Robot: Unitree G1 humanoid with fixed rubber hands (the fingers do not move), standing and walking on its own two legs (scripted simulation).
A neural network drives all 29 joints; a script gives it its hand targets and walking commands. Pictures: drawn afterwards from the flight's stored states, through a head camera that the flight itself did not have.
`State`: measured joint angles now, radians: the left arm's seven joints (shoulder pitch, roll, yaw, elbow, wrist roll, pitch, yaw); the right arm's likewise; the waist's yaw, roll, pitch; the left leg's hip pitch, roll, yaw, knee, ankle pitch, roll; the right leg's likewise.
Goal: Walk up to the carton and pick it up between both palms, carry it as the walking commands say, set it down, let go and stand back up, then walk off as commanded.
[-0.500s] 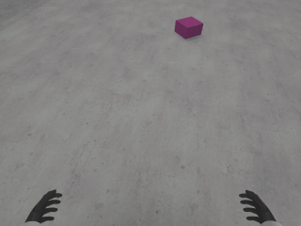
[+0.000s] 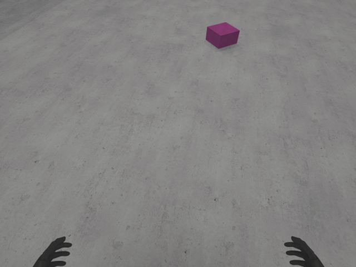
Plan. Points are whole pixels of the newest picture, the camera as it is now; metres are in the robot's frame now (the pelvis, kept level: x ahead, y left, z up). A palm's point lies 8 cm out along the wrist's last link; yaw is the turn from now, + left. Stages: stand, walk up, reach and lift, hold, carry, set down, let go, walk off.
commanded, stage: stand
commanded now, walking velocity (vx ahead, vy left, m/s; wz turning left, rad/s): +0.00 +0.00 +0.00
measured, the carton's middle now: (222, 35) +2.57 -0.54 -0.69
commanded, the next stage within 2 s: walk up in 1.04 s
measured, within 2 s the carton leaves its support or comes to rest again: neither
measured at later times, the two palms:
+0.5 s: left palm out of the picture +0.10 +0.31 -0.09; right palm out of the picture +0.10 -0.31 -0.09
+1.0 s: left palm out of the picture +0.10 +0.31 -0.09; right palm out of the picture +0.10 -0.31 -0.09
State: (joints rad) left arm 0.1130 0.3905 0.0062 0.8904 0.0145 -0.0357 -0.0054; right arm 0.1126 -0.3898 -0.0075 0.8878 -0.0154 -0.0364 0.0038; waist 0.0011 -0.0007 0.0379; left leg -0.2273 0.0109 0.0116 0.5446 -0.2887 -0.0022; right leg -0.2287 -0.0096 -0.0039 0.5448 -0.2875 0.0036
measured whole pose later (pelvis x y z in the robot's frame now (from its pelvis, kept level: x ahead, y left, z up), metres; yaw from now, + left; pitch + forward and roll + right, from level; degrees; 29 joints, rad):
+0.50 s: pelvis +0.00 +0.00 +0.01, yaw +0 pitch -2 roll +0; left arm 0.08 0.40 0.00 1.04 0.01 -0.03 0.00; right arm 0.09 -0.39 0.00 1.03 -0.01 -0.03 0.00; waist 0.00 0.00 0.04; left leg -0.14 0.01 0.01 0.38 -0.20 -0.01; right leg -0.15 -0.01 0.00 0.38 -0.20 0.01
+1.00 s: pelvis +0.00 +0.00 +0.01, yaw +0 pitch -2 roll +0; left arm 0.08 0.40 0.00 1.06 0.01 -0.02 0.00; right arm 0.09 -0.40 -0.01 1.05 -0.01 -0.02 0.00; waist 0.00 0.00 0.04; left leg -0.12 0.01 0.01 0.35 -0.19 -0.01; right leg -0.13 -0.01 0.00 0.35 -0.19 0.01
